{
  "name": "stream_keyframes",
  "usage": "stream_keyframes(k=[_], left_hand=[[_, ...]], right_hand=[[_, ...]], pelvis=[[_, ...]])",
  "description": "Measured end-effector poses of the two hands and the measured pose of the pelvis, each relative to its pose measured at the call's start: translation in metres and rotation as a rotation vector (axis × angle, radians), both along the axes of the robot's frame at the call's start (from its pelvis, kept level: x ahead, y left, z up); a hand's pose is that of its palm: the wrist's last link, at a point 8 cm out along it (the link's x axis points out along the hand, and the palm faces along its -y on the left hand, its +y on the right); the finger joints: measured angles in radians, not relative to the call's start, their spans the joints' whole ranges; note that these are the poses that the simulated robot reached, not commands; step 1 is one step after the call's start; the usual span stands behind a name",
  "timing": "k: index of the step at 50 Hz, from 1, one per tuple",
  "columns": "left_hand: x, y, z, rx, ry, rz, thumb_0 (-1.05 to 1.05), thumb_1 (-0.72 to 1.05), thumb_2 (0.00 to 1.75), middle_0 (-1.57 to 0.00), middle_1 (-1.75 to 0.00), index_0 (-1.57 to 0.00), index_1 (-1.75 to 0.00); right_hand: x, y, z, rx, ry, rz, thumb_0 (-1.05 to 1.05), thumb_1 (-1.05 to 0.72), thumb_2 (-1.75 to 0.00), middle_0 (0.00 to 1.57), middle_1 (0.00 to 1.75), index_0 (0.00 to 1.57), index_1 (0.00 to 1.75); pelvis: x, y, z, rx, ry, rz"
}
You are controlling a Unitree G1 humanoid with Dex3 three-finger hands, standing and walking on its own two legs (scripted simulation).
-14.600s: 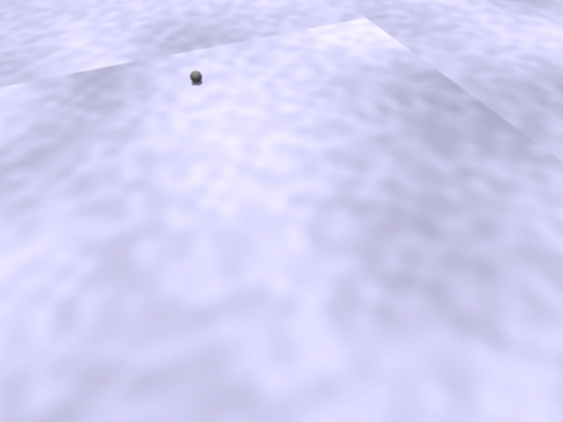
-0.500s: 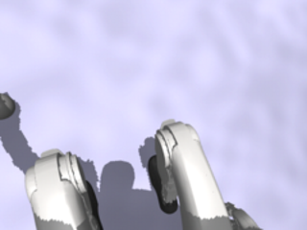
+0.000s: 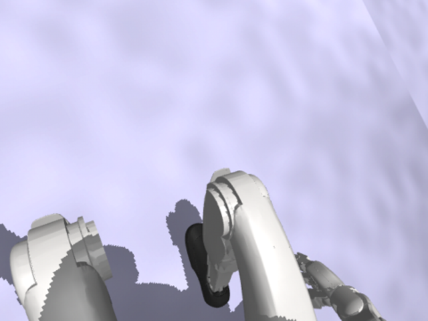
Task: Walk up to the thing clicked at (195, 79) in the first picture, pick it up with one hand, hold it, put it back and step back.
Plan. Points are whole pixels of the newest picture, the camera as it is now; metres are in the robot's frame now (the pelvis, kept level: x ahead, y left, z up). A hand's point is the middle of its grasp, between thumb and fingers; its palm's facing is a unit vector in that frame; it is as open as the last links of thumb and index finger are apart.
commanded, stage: rest palm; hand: left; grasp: from above
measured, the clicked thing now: out of the picture +0.44 +0.35 -0.26
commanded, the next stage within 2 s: close in 1.12 s
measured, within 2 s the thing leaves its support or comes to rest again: neither
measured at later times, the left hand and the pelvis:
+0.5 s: hand out of the picture +0.42 +0.34 -0.23, palm faces -0.47 -0.20 -0.86, open 14.2 cm; pelvis +0.00 -0.01 +0.01, yaw -1 degrees
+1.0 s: hand out of the picture +0.43 +0.35 -0.24, palm faces -0.42 -0.16 -0.89, open 13.9 cm; pelvis +0.00 +0.00 +0.00, yaw -2 degrees
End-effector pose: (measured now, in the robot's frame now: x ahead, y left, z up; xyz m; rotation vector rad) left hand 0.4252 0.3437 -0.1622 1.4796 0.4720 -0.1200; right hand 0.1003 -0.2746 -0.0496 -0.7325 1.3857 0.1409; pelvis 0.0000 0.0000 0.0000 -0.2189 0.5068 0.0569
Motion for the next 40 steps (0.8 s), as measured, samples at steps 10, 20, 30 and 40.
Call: stream_keyframes(k=[10, 20, 30, 40], left_hand=[[0.022, 0.008, -0.004, 0.018, 0.093, 0.135, 0.00, -0.48, 0.91, -0.05, -1.05, -0.10, -1.01], [0.004, 0.011, -0.009, -0.065, 0.161, 0.097, 0.00, -0.51, 0.93, -0.06, -1.03, -0.09, -1.01], [-0.004, -0.001, -0.008, -0.079, 0.070, -0.034, 0.00, -0.51, 0.94, -0.06, -1.00, -0.08, -0.99], [-0.003, -0.004, -0.017, -0.009, 0.052, -0.002, 0.00, -0.49, 0.93, -0.06, -1.02, -0.09, -1.00]], right_hand=[[-0.039, 0.019, -0.013, 0.124, 0.079, -0.077, 0.00, -0.91, -0.90, 0.20, 0.30, 0.20, 0.29], [-0.058, 0.012, -0.006, 0.114, 0.165, -0.070, 0.00, -0.91, -0.90, 0.20, 0.30, 0.20, 0.30], [-0.045, -0.005, 0.012, 0.002, 0.121, 0.014, 0.00, -0.90, -0.90, 0.20, 0.30, 0.20, 0.30], [-0.029, 0.008, 0.013, 0.032, 0.050, 0.066, 0.00, -0.90, -0.90, 0.20, 0.30, 0.20, 0.29]], pelvis=[[0.005, -0.001, 0.002, -0.001, 0.026, -0.008], [0.001, -0.008, 0.008, 0.004, -0.002, -0.008], [-0.006, -0.005, 0.004, -0.007, -0.051, -0.020], [-0.006, 0.001, 0.001, -0.026, -0.041, -0.024]])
